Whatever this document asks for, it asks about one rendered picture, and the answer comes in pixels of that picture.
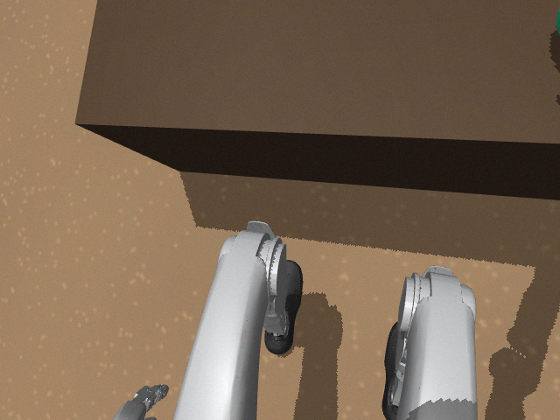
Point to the right robot foot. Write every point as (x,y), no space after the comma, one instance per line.
(390,410)

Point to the left robot foot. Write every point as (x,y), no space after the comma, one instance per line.
(281,344)

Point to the left robot hand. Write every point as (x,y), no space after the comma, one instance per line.
(143,401)

